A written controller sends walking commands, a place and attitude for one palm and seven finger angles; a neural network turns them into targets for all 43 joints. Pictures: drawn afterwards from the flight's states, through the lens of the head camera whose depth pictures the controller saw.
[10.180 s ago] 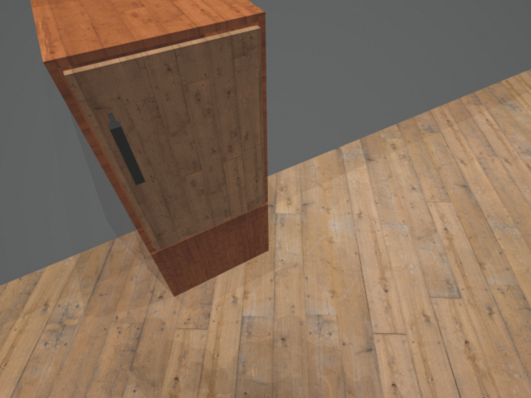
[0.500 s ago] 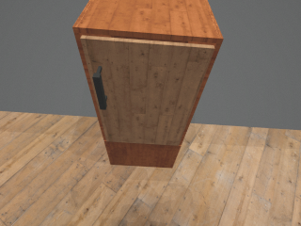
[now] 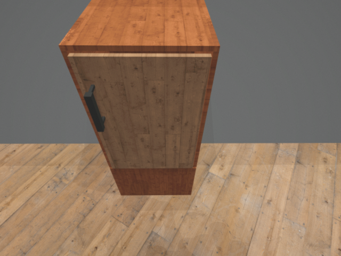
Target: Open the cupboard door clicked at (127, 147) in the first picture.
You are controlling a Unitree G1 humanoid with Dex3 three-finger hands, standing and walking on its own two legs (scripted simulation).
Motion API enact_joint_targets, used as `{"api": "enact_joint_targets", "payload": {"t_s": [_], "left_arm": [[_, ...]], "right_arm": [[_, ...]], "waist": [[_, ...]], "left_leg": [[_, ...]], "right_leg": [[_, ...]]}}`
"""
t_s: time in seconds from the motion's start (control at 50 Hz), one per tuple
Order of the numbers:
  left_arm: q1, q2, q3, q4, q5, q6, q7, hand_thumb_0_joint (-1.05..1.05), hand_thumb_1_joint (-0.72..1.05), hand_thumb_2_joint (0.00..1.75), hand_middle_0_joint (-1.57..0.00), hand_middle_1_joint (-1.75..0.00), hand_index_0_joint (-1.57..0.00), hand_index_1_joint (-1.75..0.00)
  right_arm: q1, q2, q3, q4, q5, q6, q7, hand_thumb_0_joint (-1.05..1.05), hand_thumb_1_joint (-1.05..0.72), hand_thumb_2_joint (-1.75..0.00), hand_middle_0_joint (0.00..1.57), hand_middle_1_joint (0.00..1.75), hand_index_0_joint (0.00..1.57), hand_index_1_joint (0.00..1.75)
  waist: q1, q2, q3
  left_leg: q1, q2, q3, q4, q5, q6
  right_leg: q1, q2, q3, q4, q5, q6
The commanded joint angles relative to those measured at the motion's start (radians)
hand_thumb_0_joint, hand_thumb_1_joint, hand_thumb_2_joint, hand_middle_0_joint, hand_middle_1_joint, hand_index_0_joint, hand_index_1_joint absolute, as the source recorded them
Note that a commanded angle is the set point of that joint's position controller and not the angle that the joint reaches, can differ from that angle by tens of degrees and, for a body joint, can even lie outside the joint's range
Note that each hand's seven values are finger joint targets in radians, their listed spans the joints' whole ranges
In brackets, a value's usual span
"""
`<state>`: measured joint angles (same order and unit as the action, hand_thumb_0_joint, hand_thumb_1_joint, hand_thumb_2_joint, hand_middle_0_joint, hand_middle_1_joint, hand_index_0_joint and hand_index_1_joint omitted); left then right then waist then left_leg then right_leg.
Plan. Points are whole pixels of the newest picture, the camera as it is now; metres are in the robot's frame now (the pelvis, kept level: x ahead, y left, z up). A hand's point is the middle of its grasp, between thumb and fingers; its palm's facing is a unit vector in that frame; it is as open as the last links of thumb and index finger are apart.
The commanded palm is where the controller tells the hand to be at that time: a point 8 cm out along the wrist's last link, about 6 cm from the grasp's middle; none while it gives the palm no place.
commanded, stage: come to a stop and stand still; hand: left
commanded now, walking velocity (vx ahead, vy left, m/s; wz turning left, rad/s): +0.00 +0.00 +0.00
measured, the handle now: (96, 109) +0.54 +0.26 +0.01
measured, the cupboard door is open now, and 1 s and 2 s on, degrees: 0 0 0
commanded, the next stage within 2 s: look again from close up in 0.60 s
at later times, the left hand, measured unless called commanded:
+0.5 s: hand out of the picture -0.03 +0.11 -0.18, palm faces +0.09 -0.99 -0.14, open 7.4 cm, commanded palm none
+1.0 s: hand out of the picture +0.02 +0.19 -0.19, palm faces +0.02 -0.98 -0.21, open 7.4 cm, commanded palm none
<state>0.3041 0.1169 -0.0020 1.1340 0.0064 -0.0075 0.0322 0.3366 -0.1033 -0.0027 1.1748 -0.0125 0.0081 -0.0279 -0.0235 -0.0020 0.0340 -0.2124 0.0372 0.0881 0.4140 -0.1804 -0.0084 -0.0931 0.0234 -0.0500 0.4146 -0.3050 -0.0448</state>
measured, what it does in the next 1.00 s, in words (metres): stands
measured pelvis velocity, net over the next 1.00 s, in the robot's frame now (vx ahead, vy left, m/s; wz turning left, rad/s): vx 0.00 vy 0.02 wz -0.02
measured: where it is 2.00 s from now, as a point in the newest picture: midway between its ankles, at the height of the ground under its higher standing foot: outside the picture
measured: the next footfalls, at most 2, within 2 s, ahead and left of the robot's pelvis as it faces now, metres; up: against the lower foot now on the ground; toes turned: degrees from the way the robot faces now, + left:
none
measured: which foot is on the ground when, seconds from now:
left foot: down 0.00-1.00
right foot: down 0.00-1.00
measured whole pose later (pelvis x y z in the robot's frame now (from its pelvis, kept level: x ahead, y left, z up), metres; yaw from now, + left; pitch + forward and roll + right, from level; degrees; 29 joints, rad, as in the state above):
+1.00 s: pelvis +0.00 +0.02 -0.01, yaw -1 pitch -2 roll -1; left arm 0.31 0.15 0.00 1.06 0.01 -0.02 0.06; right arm 0.28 -0.17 0.00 1.03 -0.01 -0.01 -0.04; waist 0.00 0.01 0.02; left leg -0.25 -0.03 0.08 0.57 -0.28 0.08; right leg -0.12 0.03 -0.05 0.52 -0.36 -0.03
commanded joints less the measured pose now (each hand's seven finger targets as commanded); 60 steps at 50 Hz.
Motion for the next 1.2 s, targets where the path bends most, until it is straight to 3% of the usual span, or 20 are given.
{"api": "enact_joint_targets", "payload": {"t_s": [0.0,0.4,0.66,0.68,0.7,0.72,0.74,0.76,0.78,0.8,0.82,0.84,0.88,0.9,0.92,0.94,0.98,1.02,1.08,1.18], "left_arm": [[0.1,0.068,0.007,-0.02,0.0,-0.018,0.009,0.0,0.9,0.9,-0.2,-0.3,-0.2,-0.3],[0.187,0.043,0.015,0.008,0.007,-0.023,0.023,0.0,0.9,0.9,-0.2,-0.3,-0.2,-0.3],[0.175,0.069,0.021,-0.002,0.005,-0.02,0.024,0.0,0.9,0.9,-0.2,-0.3,-0.2,-0.3],[0.232,0.127,0.024,0.006,0.02,-0.059,0.063,0.0,0.9,0.9,-0.2,-0.3,-0.2,-0.3],[0.241,0.18,0.037,-0.025,0.028,-0.063,0.062,0.0,0.9,0.9,-0.2,-0.3,-0.2,-0.3],[0.236,0.159,0.033,-0.05,0.03,-0.06,0.062,0.0,0.9,0.9,-0.2,-0.3,-0.2,-0.3],[0.195,0.156,0.024,-0.075,0.017,-0.056,0.054,0.0,0.9,0.9,-0.2,-0.3,-0.2,-0.3],[0.151,0.156,0.023,-0.095,0.007,-0.057,0.047,0.0,0.9,0.9,-0.2,-0.3,-0.2,-0.3],[0.114,0.143,0.023,-0.109,-0.002,-0.052,0.04,0.0,0.9,0.9,-0.2,-0.3,-0.2,-0.3],[0.099,0.12,0.02,-0.12,-0.004,-0.037,0.035,0.0,0.9,0.9,-0.2,-0.3,-0.2,-0.3],[0.107,0.092,0.021,-0.121,0.0,-0.021,0.033,0.0,0.9,0.9,-0.2,-0.3,-0.2,-0.3],[0.13,0.074,0.022,-0.127,0.01,-0.014,0.033,0.0,0.9,0.9,-0.2,-0.3,-0.2,-0.3],[0.153,0.088,0.014,-0.11,0.008,-0.018,0.03,0.0,0.9,0.9,-0.2,-0.3,-0.2,-0.3],[0.154,0.102,0.012,-0.099,0.009,-0.018,0.03,0.0,0.9,0.9,-0.2,-0.3,-0.2,-0.3],[0.156,0.112,0.01,-0.094,0.009,-0.016,0.029,0.0,0.9,0.9,-0.2,-0.3,-0.2,-0.3],[0.145,0.113,0.007,-0.09,0.004,-0.017,0.029,0.0,0.9,0.9,-0.2,-0.3,-0.2,-0.3],[0.094,0.108,0.001,-0.109,0.003,-0.007,0.024,0.0,0.9,0.9,-0.2,-0.3,-0.2,-0.3],[0.081,0.113,0.0,-0.119,0.007,0.002,0.019,0.0,0.9,0.9,-0.2,-0.3,-0.2,-0.3],[0.089,0.12,0.001,-0.127,0.011,0.008,0.013,0.0,0.9,0.9,-0.2,-0.3,-0.2,-0.3],[0.12,0.119,-0.001,-0.119,0.015,0.011,0.008,0.0,0.9,0.9,-0.2,-0.3,-0.2,-0.3]], "right_arm": [[0.044,-0.069,-0.009,-0.018,0.001,-0.022,-0.011,0.0,-0.9,-0.9,0.2,0.3,0.2,0.3],[0.017,-0.051,-0.005,-0.026,0.005,-0.02,-0.027,0.0,-0.9,-0.9,0.2,0.3,0.2,0.3],[0.015,-0.07,-0.002,-0.033,0.004,-0.02,-0.028,0.0,-0.9,-0.9,0.2,0.3,0.2,0.3],[-0.141,-0.117,-0.01,-0.13,0.01,-0.041,-0.015,0.0,-0.9,-0.9,0.2,0.3,0.2,0.3],[-0.109,-0.097,-0.014,-0.193,0.007,-0.023,-0.014,0.0,-0.9,-0.9,0.2,0.3,0.2,0.3],[-0.029,-0.069,-0.017,-0.18,0.003,-0.028,-0.015,0.0,-0.9,-0.9,0.2,0.3,0.2,0.3],[0.005,-0.077,-0.019,-0.178,0.009,-0.033,-0.015,0.0,-0.9,-0.9,0.2,0.3,0.2,0.3],[0.043,-0.088,-0.022,-0.163,0.011,-0.035,-0.014,0.0,-0.9,-0.9,0.2,0.3,0.2,0.3],[0.069,-0.104,-0.024,-0.152,0.007,-0.036,-0.014,0.0,-0.9,-0.9,0.2,0.3,0.2,0.3],[0.07,-0.114,-0.025,-0.151,0.002,-0.038,-0.015,0.0,-0.9,-0.9,0.2,0.3,0.2,0.3],[0.047,-0.141,-0.023,-0.164,-0.001,-0.035,-0.017,0.0,-0.9,-0.9,0.2,0.3,0.2,0.3],[0.034,-0.154,-0.022,-0.182,-0.003,-0.035,-0.014,0.0,-0.9,-0.9,0.2,0.3,0.2,0.3],[0.006,-0.128,-0.003,-0.191,0.001,-0.036,-0.018,0.0,-0.9,-0.9,0.2,0.3,0.2,0.3],[0.007,-0.12,0.002,-0.185,0.0,-0.037,-0.017,0.0,-0.9,-0.9,0.2,0.3,0.2,0.3],[0.015,-0.12,0.007,-0.181,-0.001,-0.038,-0.015,0.0,-0.9,-0.9,0.2,0.3,0.2,0.3],[0.009,-0.136,0.007,-0.177,-0.001,-0.035,-0.015,0.0,-0.9,-0.9,0.2,0.3,0.2,0.3],[0.0,-0.161,0.0,-0.177,-0.001,-0.03,-0.011,0.0,-0.9,-0.9,0.2,0.3,0.2,0.3],[-0.007,-0.165,0.001,-0.175,-0.005,-0.029,-0.004,0.0,-0.9,-0.9,0.2,0.3,0.2,0.3],[-0.013,-0.182,-0.003,-0.184,-0.006,-0.024,0.001,0.0,-0.9,-0.9,0.2,0.3,0.2,0.3],[-0.008,-0.19,-0.007,-0.178,-0.005,-0.025,0.002,0.0,-0.9,-0.9,0.2,0.3,0.2,0.3]], "waist": [[0.019,-0.016,0.072],[0.032,-0.036,0.062],[0.034,-0.052,0.043],[0.074,-0.091,0.103],[0.019,-0.098,0.122],[-0.002,-0.134,-0.026],[-0.014,-0.144,-0.12],[-0.03,-0.144,-0.17],[-0.04,-0.09,-0.156],[-0.025,-0.007,-0.106],[0.001,0.066,-0.024],[0.018,0.076,0.052],[0.033,0.107,0.091],[0.032,0.134,0.074],[0.032,0.102,0.018],[0.03,0.018,-0.032],[0.021,-0.037,0.027],[0.028,0.007,0.104],[0.033,-0.001,0.126],[0.04,0.027,0.068]], "left_leg": [[0.066,0.076,-0.077,-0.051,0.078,0.019],[0.07,0.07,-0.043,0.002,0.132,0.01],[0.072,0.071,-0.042,0.007,0.161,0.008],[-0.081,0.026,0.044,0.324,-0.012,-0.019],[-0.233,-0.067,0.032,0.373,-0.247,-0.003],[-0.218,-0.051,0.019,0.311,-0.253,0.039],[-0.142,-0.065,0.011,0.248,-0.176,0.046],[-0.05,-0.055,-0.002,0.147,-0.055,0.048],[0.036,-0.023,-0.024,0.072,0.082,0.053],[0.089,0.044,-0.067,0.081,0.269,0.068],[0.053,0.108,-0.134,0.055,0.369,0.098],[0.004,0.122,-0.137,0.054,0.394,0.111],[-0.044,0.093,-0.171,0.054,0.275,0.104],[-0.031,0.08,-0.17,0.053,0.315,0.098],[0.005,0.076,-0.179,0.058,0.357,0.101],[0.025,0.082,-0.18,0.069,0.316,0.103],[-0.017,0.081,-0.188,0.001,0.084,0.095],[-0.086,0.083,-0.225,-0.078,-0.065,0.103],[-0.151,0.092,-0.276,-0.175,-0.299,0.106],[-0.128,0.105,-0.299,-0.226,-0.362,0.108]], "right_leg": [[-0.143,-0.125,0.114,-0.142,0.12,0.001],[-0.07,-0.136,0.095,-0.116,0.467,0.054],[-0.022,-0.139,0.08,-0.103,0.545,0.061],[-0.098,-0.23,0.243,-0.112,1.254,0.182],[0.068,-0.259,0.195,0.003,1.654,0.165],[0.169,-0.254,0.142,0.104,1.709,0.117],[0.2,-0.202,0.085,0.158,1.56,0.048],[0.169,-0.185,0.088,0.185,1.328,-0.001],[0.089,-0.169,0.085,0.196,1.05,-0.012],[-0.022,-0.137,0.077,0.175,0.718,-0.006],[-0.099,-0.098,0.063,0.117,0.372,0.006],[-0.128,-0.075,0.055,0.064,0.187,0.007],[-0.13,-0.088,0.099,-0.001,0.16,-0.013],[-0.111,-0.101,0.111,0.011,0.227,-0.021],[-0.09,-0.103,0.108,0.029,0.243,-0.024],[-0.067,-0.101,0.107,0.024,0.236,-0.024],[-0.106,-0.096,0.102,-0.003,0.057,-0.019],[-0.133,-0.083,0.091,-0.001,-0.033,-0.014],[-0.133,-0.079,0.079,0.014,-0.075,-0.013],[-0.133,-0.075,0.061,0.036,-0.073,-0.007]]}}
